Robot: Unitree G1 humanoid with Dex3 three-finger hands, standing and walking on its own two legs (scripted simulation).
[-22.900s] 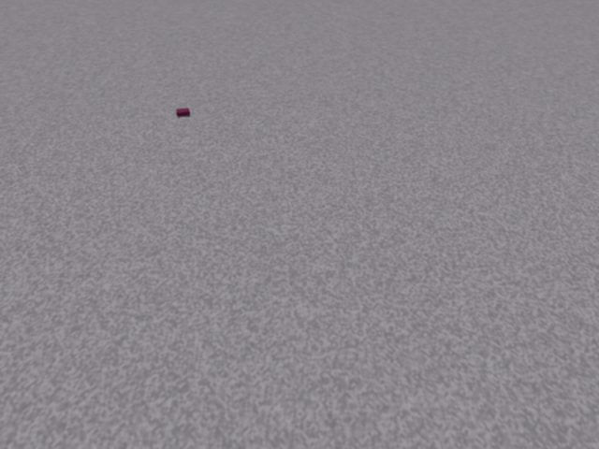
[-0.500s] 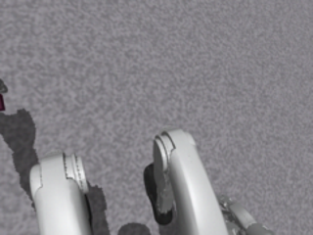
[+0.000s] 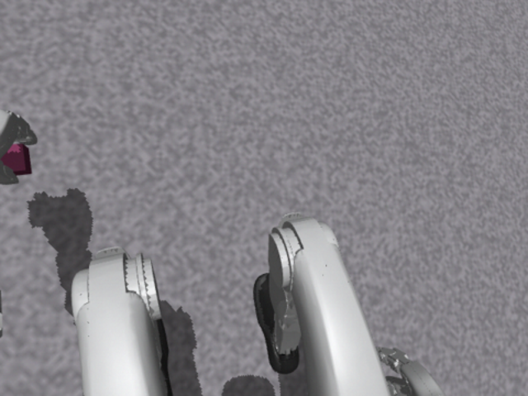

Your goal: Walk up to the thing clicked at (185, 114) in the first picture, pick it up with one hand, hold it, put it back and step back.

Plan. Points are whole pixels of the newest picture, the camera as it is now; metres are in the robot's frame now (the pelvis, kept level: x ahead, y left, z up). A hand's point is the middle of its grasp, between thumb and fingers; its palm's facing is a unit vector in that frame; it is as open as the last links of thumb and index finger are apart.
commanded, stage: lift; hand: left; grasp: from above
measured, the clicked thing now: out of the picture +0.47 +0.33 -0.19
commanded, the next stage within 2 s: hold in 1.60 s
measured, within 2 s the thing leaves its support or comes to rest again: neither
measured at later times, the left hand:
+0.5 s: hand out of the picture +0.40 +0.32 -0.01, palm faces -0.46 -0.08 -0.89, open 7.0 cm
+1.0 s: hand out of the picture +0.33 +0.28 +0.21, palm faces -0.45 -0.12 -0.88, open 7.0 cm
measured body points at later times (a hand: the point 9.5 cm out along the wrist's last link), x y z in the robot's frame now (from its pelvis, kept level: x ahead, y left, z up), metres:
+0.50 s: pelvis +0.00 +0.01 +0.09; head +0.19 +0.06 +0.50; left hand +0.42 +0.32 +0.04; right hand +0.13 -0.26 -0.02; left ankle +0.08 +0.13 -0.30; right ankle +0.11 -0.13 -0.30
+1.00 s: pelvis +0.02 +0.00 +0.28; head +0.11 +0.03 +0.71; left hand +0.35 +0.29 +0.26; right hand +0.17 -0.25 +0.16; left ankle +0.08 +0.13 -0.30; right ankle +0.11 -0.13 -0.30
